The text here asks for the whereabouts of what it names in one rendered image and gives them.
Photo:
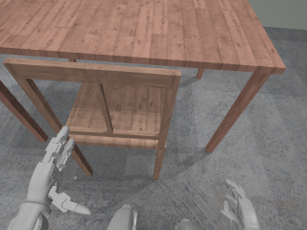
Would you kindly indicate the robot left forearm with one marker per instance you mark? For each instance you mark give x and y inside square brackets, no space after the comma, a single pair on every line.
[32,215]

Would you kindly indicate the table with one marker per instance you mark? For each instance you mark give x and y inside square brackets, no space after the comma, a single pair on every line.
[205,34]

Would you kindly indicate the left robot shin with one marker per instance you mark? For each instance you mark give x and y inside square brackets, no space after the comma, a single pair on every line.
[126,206]

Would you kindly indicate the chair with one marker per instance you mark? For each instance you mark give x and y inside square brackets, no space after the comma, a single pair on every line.
[116,106]

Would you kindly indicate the right robot hand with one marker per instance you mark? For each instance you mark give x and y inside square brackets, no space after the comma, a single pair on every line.
[243,214]

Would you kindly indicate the left robot hand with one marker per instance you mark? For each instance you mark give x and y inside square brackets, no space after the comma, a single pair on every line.
[48,171]

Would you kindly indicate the robot left thigh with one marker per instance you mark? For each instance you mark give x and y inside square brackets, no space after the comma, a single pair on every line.
[123,219]

